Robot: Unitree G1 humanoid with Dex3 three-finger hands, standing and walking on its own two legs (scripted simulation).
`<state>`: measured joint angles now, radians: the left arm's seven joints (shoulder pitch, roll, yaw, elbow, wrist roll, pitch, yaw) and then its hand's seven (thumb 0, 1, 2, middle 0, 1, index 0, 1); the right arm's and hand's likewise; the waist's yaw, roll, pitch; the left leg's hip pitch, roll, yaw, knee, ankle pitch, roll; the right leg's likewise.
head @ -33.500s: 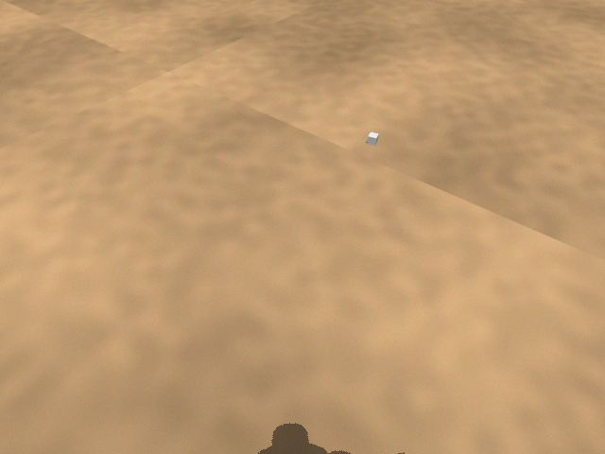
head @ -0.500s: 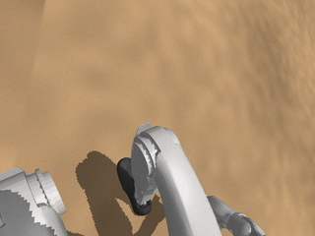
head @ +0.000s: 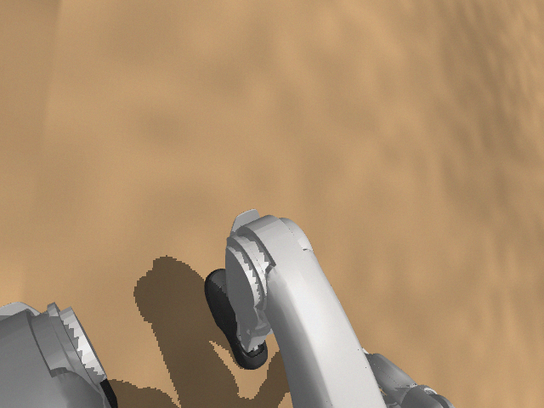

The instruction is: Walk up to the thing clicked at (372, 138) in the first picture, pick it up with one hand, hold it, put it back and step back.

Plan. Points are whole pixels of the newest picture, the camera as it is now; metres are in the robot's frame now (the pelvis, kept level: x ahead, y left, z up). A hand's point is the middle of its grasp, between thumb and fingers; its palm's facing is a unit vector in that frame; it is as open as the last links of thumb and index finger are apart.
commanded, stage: close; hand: left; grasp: from above
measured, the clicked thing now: out of the picture +0.47 +0.31 -0.28
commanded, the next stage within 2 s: none
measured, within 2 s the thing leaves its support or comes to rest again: neither
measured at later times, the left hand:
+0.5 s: hand out of the picture +0.45 +0.28 -0.25, palm faces -0.46 -0.05 -0.89, open 7.6 cm
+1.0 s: hand out of the picture +0.45 +0.28 -0.25, palm faces -0.46 -0.06 -0.88, open 7.8 cm
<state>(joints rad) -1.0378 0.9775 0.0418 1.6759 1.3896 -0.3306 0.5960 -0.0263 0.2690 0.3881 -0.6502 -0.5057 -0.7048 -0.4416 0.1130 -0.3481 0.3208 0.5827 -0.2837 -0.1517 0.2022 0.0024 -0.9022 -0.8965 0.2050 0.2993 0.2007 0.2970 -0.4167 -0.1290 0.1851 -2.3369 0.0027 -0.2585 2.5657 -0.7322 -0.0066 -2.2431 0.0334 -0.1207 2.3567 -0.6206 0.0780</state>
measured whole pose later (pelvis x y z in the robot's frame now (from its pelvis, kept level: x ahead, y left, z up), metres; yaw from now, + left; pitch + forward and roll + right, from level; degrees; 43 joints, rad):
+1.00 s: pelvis +0.00 +0.00 +0.00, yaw +0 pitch +28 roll -15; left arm -1.04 0.96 0.01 1.69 1.39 -0.30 0.63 -0.02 0.36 0.33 -0.74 -0.31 -0.82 -0.31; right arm 0.10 -0.35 0.32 0.60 -0.30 -0.19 0.22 0.00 -0.91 -0.90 0.20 0.30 0.20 0.30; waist -0.41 -0.13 0.17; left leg -2.34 0.00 -0.26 2.56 -0.73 0.00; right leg -2.23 0.03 -0.13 2.34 -0.63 0.07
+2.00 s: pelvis +0.00 +0.00 +0.00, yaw +0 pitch +27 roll -15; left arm -1.04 0.96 0.00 1.67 1.39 -0.31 0.62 -0.04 0.37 0.32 -0.74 -0.29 -0.84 -0.29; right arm 0.10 -0.35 0.32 0.60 -0.30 -0.18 0.21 0.00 -0.91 -0.90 0.20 0.30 0.20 0.30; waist -0.41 -0.13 0.17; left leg -2.34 0.00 -0.26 2.56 -0.72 0.00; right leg -2.23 0.03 -0.13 2.34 -0.62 0.07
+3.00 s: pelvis +0.00 +0.00 +0.00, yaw +0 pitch +27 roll -16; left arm -1.03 0.96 0.00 1.67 1.39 -0.31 0.62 -0.02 0.36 0.35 -0.71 -0.33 -0.77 -0.31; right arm 0.10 -0.35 0.32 0.59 -0.30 -0.17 0.21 0.00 -0.90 -0.90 0.21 0.30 0.20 0.30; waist -0.41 -0.13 0.17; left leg -2.34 -0.01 -0.26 2.56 -0.72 0.00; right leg -2.23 0.03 -0.13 2.34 -0.62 0.07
